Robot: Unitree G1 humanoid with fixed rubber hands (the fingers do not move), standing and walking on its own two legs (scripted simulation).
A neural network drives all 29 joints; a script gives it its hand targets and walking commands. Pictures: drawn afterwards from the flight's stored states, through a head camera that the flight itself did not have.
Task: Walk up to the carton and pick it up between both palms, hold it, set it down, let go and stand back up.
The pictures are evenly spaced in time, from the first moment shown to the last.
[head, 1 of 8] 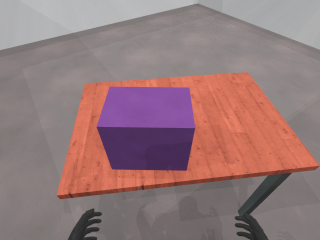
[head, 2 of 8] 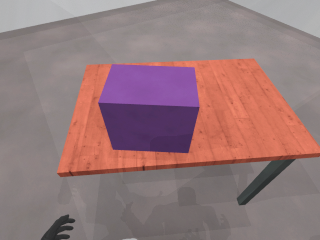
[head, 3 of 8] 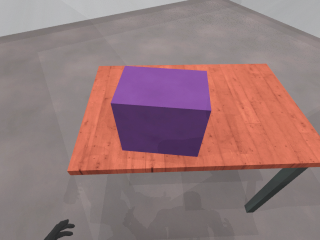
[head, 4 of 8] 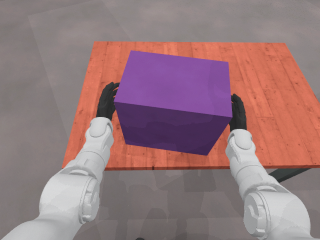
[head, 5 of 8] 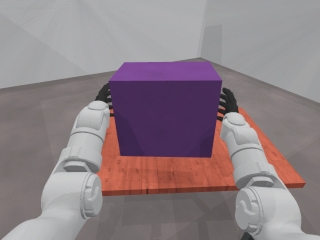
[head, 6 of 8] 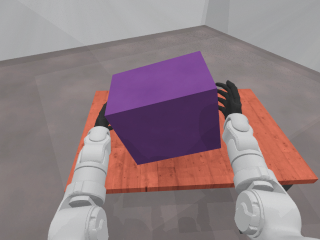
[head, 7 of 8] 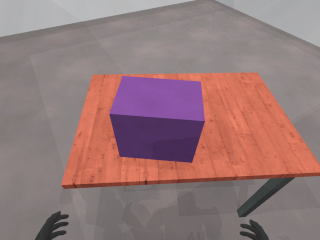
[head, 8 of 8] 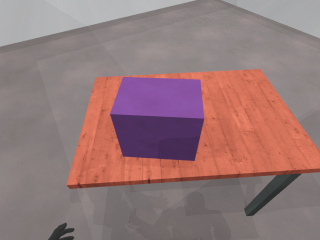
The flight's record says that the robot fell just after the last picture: no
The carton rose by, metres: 0.21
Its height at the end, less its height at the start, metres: +0.00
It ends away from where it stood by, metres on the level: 0.02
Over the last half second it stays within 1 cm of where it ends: yes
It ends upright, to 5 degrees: yes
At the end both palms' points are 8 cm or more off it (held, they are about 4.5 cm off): yes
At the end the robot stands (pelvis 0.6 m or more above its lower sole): yes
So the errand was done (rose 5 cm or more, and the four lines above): yes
